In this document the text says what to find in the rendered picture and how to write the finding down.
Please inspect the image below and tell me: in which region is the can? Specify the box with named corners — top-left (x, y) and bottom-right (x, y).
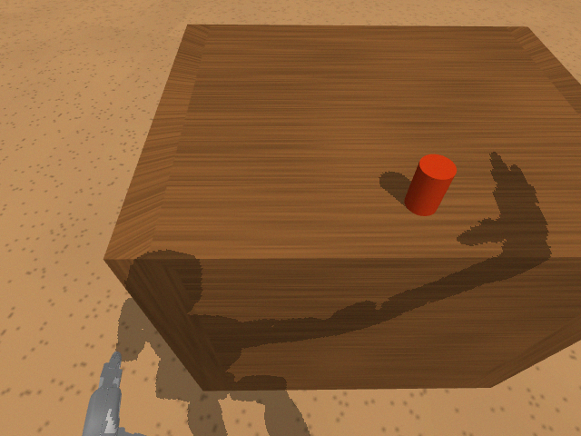
top-left (404, 154), bottom-right (457, 216)

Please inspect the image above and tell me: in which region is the left robot hand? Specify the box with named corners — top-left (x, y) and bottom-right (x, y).
top-left (82, 352), bottom-right (146, 436)

